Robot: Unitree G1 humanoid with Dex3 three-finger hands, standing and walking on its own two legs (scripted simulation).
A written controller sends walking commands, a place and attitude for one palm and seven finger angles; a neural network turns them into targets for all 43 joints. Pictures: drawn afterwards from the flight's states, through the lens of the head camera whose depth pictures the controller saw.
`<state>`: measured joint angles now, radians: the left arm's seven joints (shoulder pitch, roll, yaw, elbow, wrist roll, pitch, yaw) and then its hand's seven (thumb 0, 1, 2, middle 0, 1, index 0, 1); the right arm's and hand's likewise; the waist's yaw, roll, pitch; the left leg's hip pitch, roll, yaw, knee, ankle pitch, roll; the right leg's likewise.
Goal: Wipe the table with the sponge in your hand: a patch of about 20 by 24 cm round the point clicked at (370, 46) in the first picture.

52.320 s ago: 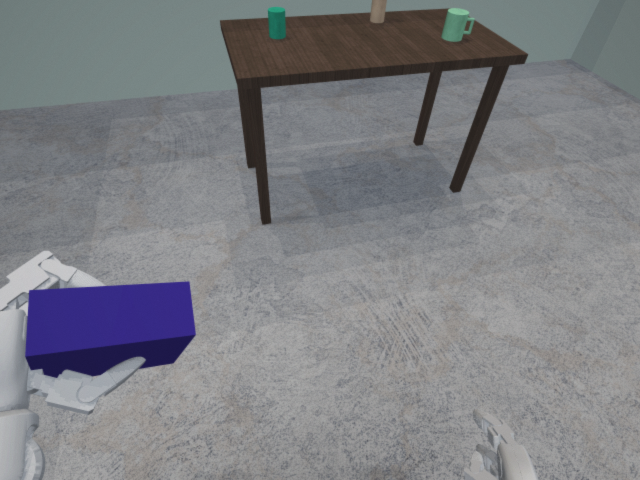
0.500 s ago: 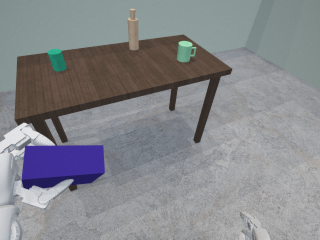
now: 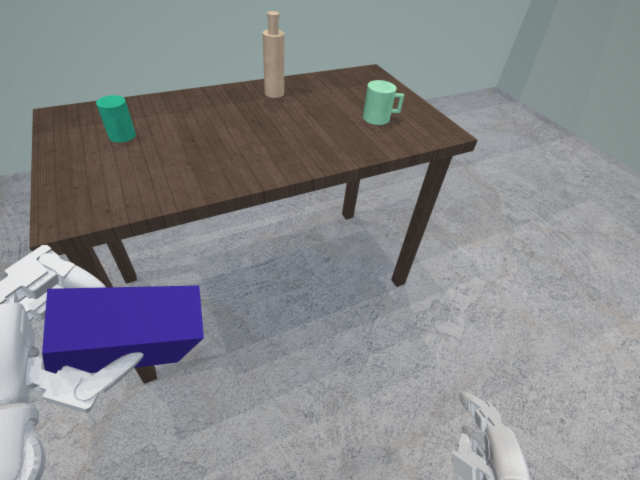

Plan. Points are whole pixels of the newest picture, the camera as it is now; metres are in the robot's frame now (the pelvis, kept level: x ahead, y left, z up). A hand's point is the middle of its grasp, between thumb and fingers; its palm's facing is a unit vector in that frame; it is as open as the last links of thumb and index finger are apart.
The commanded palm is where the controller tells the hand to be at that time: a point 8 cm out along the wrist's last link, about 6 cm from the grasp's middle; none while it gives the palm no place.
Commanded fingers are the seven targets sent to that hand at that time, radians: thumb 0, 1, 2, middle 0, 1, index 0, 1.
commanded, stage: stop stepping back and stand still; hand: left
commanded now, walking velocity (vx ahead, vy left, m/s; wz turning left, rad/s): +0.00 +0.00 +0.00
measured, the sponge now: (146, 329) +0.23 +0.20 +0.12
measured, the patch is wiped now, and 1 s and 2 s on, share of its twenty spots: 1.00 1.00 1.00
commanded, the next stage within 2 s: stand and wait in 0.14 s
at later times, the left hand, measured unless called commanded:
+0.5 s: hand (91, 324) +0.22 +0.24 +0.15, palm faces +0.40 -0.87 -0.30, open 9.6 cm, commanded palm +0.17 +0.28 +0.18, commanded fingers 0.00 0.10 1.30 -1.20 -1.60 -1.20 -1.60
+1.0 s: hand (95, 320) +0.22 +0.24 +0.15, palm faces +0.40 -0.86 -0.32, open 9.6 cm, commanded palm +0.17 +0.27 +0.18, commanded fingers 0.00 0.10 1.30 -1.20 -1.60 -1.20 -1.60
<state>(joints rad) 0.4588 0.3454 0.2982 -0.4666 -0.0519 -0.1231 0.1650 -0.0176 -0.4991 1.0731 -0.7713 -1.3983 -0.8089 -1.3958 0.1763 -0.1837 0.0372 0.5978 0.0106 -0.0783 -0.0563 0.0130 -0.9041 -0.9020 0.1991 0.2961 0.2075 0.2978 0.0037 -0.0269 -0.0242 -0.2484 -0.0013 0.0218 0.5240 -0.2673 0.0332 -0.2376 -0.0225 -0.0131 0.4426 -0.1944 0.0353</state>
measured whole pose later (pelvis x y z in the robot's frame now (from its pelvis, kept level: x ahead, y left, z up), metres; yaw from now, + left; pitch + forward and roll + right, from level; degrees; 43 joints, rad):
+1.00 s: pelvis +0.01 +0.00 +0.00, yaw +0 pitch +0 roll -1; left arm 0.46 0.33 0.29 -0.44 -0.05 -0.12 0.16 -0.02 -0.50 1.07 -0.77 -1.40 -0.81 -1.40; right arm 0.18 -0.20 0.03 0.61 0.01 -0.04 -0.06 0.01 -0.90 -0.90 0.20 0.30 0.21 0.30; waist 0.01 0.01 -0.03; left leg -0.24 0.00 0.02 0.50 -0.26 0.03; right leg -0.23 -0.02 -0.01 0.42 -0.19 0.03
